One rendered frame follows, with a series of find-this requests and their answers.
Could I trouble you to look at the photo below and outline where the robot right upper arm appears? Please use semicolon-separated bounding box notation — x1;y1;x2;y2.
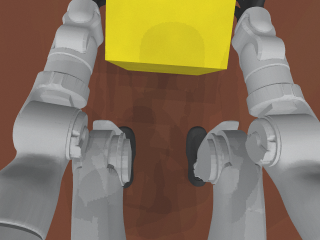
245;113;320;240

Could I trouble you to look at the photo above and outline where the carton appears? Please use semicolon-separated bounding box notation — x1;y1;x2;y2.
105;0;236;76

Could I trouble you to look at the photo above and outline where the right robot forearm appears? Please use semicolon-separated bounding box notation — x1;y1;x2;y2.
231;6;320;123

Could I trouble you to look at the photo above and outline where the left robot forearm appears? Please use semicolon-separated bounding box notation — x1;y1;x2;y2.
12;0;104;150

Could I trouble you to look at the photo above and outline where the robot left upper arm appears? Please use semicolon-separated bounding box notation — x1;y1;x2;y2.
0;100;89;240

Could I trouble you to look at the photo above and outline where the right robot hand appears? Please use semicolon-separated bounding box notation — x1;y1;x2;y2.
234;0;265;23

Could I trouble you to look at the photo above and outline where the right robot thigh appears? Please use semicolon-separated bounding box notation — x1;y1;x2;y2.
201;130;267;240

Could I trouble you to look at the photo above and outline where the robot left shin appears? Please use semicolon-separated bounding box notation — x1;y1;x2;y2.
72;119;127;183

